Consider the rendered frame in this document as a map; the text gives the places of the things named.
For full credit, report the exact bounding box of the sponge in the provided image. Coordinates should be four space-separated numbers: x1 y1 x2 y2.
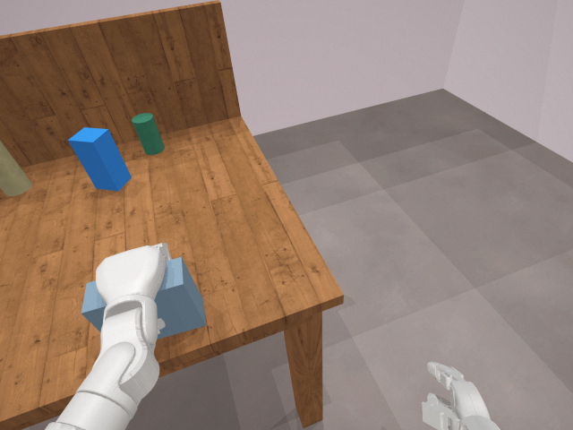
81 257 206 340

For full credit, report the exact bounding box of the robot right hand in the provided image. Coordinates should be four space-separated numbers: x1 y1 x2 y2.
422 362 491 430

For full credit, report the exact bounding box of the robot left forearm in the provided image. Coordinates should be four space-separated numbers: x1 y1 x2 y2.
45 295 159 430

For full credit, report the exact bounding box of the table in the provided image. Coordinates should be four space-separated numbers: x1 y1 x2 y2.
0 0 344 430

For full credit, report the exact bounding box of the robot left hand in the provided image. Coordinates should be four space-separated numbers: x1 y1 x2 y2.
96 243 172 334

